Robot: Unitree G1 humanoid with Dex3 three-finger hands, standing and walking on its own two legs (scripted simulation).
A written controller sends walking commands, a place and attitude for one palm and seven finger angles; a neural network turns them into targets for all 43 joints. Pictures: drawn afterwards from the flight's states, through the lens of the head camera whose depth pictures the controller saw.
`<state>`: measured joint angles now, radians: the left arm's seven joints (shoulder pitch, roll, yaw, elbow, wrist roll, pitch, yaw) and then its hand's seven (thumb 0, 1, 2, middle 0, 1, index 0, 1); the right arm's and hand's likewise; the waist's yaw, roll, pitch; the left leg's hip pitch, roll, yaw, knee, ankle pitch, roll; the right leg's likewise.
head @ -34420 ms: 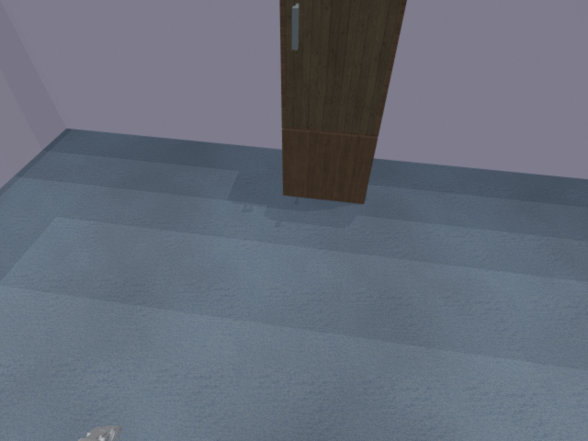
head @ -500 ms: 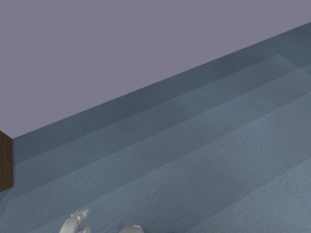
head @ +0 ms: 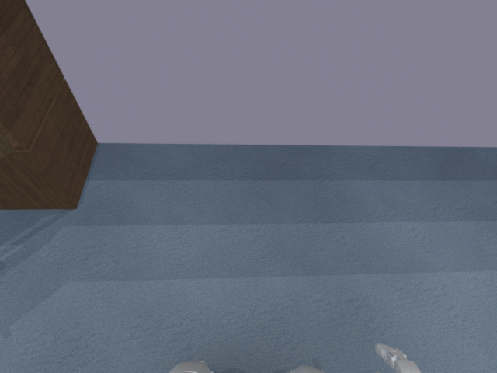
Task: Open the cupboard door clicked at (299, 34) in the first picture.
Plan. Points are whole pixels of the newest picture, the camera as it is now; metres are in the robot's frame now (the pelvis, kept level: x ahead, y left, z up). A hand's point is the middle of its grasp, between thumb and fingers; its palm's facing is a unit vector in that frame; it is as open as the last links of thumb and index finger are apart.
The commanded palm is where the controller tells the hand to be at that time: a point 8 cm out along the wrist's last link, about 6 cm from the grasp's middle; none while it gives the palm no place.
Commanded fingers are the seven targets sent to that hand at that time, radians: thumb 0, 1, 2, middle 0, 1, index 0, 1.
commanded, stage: turn to face it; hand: left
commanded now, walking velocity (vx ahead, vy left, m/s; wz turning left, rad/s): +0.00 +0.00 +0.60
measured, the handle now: out of the picture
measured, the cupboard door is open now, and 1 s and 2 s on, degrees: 44 44 44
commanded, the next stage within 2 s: take the last steps up to it in 1.54 s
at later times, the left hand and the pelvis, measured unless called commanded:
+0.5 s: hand out of the picture +0.10 +0.16 -0.13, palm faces +0.23 -0.93 -0.29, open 7.4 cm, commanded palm none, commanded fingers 0.00 0.90 0.90 -0.20 -0.30 -0.20 -0.30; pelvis +0.02 -0.05 +0.01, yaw +16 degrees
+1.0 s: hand out of the picture -0.11 +0.15 -0.18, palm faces +0.61 -0.75 -0.24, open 7.4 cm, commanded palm none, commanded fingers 0.00 0.90 0.90 -0.20 -0.30 -0.20 -0.30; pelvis +0.01 -0.03 +0.00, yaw +36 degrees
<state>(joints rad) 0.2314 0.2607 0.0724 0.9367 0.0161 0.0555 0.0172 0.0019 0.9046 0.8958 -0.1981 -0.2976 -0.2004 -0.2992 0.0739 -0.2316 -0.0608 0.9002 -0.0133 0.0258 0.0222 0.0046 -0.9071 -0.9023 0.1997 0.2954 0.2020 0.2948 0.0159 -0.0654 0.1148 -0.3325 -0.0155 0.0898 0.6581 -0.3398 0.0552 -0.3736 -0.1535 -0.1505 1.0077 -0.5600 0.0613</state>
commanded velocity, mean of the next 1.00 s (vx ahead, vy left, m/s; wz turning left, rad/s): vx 0.00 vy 0.00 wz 0.57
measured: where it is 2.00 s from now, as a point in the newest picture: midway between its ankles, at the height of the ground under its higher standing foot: outside the picture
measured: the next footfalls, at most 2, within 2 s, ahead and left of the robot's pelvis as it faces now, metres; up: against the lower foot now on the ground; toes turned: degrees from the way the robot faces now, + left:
right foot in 0.42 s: +0.07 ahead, -0.14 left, +0.00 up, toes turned +11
left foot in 0.94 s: +0.00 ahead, +0.07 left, +0.00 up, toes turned +41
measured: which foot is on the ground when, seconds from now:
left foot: down 0.00-0.42, up 0.44-0.92, down 0.94-1.00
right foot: up 0.00-0.40, down 0.42-0.94, up 0.96-1.00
